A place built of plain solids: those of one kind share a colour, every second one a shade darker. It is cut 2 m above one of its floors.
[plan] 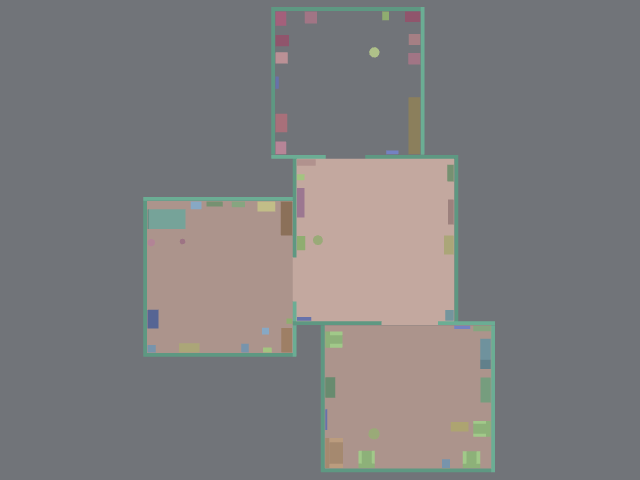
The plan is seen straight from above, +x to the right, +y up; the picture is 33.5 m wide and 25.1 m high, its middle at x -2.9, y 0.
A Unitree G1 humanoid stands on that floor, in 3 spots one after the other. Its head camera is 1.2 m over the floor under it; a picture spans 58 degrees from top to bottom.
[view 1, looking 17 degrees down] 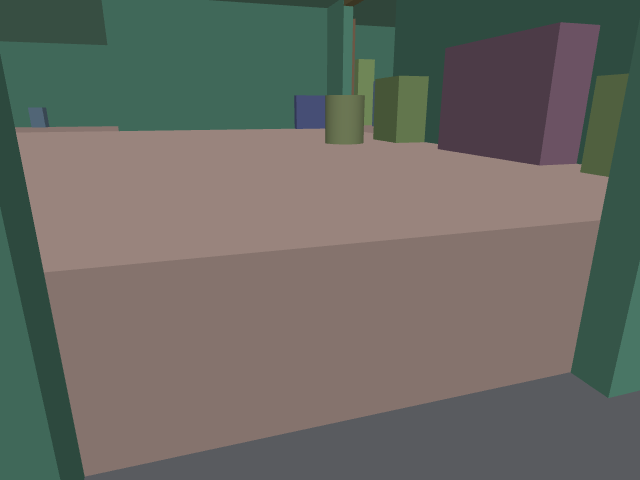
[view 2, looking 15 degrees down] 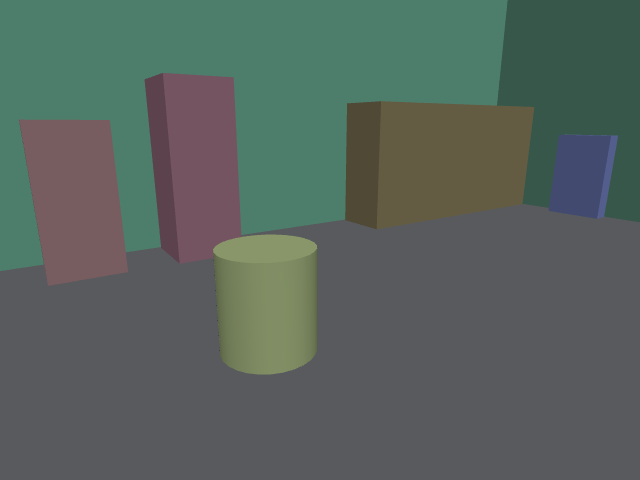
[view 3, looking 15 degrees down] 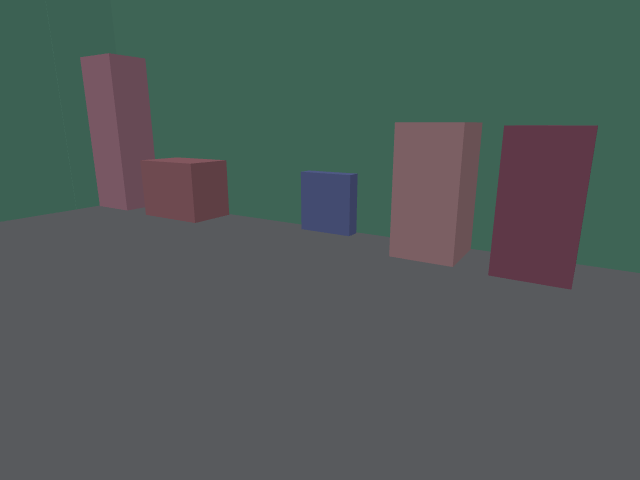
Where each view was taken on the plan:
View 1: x -0.95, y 5.61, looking -107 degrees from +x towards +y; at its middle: floor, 1.56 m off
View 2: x -2.01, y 10.79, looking -34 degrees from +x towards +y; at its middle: ground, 4.64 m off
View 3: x -0.95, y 10.74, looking -148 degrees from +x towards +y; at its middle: ground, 4.64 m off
